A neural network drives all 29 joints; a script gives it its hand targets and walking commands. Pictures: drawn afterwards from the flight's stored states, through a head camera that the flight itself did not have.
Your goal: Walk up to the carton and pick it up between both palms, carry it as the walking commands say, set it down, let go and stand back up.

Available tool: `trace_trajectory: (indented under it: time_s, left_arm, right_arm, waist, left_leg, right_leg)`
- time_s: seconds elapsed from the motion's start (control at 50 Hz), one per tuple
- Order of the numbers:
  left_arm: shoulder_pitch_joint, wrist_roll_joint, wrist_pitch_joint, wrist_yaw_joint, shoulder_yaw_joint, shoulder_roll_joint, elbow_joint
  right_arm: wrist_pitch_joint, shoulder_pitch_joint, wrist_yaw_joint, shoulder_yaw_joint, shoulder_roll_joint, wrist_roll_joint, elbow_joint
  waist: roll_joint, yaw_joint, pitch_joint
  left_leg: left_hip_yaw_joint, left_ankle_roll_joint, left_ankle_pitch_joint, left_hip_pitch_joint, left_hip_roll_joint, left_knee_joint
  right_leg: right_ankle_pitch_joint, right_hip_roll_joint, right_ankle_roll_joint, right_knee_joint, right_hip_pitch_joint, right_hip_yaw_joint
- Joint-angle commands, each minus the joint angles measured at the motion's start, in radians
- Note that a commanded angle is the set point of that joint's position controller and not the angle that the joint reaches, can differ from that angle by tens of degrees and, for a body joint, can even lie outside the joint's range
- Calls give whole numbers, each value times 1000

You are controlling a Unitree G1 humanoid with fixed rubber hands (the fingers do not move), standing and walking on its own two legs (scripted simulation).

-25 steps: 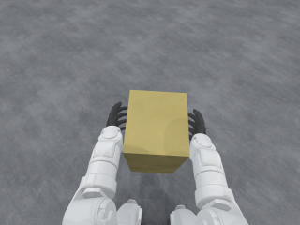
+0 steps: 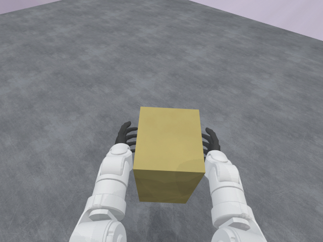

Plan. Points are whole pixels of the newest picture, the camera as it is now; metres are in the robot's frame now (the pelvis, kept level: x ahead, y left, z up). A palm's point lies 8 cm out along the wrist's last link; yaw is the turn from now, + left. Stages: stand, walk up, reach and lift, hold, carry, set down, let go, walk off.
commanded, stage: reach and lift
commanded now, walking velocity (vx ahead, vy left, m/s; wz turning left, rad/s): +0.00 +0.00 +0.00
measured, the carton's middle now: (165, 160) +0.35 +0.02 -0.03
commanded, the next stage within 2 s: hold in 1.36 s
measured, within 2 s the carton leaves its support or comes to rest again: neither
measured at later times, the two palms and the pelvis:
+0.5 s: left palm (119, 144) +0.34 +0.14 +0.07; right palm (214, 151) +0.33 -0.10 +0.06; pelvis +0.00 +0.00 +0.01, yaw +0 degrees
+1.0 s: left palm (119, 147) +0.33 +0.14 +0.07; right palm (215, 152) +0.33 -0.10 +0.07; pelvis +0.00 +0.00 +0.01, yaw +0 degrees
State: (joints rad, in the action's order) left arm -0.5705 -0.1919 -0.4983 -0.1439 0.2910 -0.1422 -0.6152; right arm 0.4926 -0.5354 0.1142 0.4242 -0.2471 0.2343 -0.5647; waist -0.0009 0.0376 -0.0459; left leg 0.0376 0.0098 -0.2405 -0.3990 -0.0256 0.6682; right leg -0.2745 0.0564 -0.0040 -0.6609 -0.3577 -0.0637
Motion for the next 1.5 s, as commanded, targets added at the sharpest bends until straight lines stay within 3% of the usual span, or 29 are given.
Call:
trace_trajectory:
  time_s: [0.0,0.08,0.2,0.28,0.66,0.84,1.16,1.34,1.48]
  left_arm:
    - [-622,207,-50,274,-625,-1214,147]
    - [-606,220,-90,273,-628,-1221,157]
    - [-600,209,-130,269,-561,-1198,118]
    - [-651,239,-133,270,-587,-1212,163]
    - [-639,239,-152,257,-577,-1202,147]
    - [-589,243,-162,263,-600,-1210,175]
    - [-587,240,-175,281,-594,-1193,199]
    - [-558,254,-182,289,-627,-1202,237]
    - [-564,271,-188,298,-654,-1211,267]
  right_arm:
    - [61,-543,-241,-666,-1056,-136,23]
    - [100,-537,-240,-665,-1052,-152,47]
    - [142,-510,-241,-582,-1026,-124,-17]
    - [145,-541,-241,-595,-1037,-147,20]
    - [155,-572,-243,-621,-1040,-197,25]
    - [167,-518,-248,-642,-1052,-205,43]
    - [184,-468,-258,-610,-1085,-194,-10]
    - [191,-434,-262,-637,-1098,-207,24]
    - [191,-429,-262,-652,-1109,-218,53]
  waist:
    - [29,-68,555]
    - [39,-70,542]
    - [32,-83,437]
    - [37,-88,483]
    - [43,-54,525]
    - [44,-57,538]
    - [32,-64,460]
    - [23,-66,489]
    - [27,-73,493]
  left_leg:
    - [72,-44,141,423,-41,-138]
    - [64,-45,160,443,-36,-159]
    - [54,-39,80,428,-24,-188]
    - [50,-38,101,456,-23,-187]
    - [59,-35,118,465,-14,-178]
    - [63,-36,160,478,-9,-178]
    - [55,-31,35,440,-6,-194]
    - [52,-31,95,463,-7,-189]
    - [56,-31,72,452,-8,-188]
  right_leg:
    - [79,24,40,183,111,-55]
    - [91,19,40,207,122,-54]
    - [24,7,46,241,95,-50]
    - [52,10,47,238,116,-47]
    - [50,16,36,215,108,-45]
    - [87,16,35,213,122,-48]
    - [-18,3,35,231,95,-51]
    - [34,6,32,230,119,-50]
    - [22,3,34,232,125,-54]
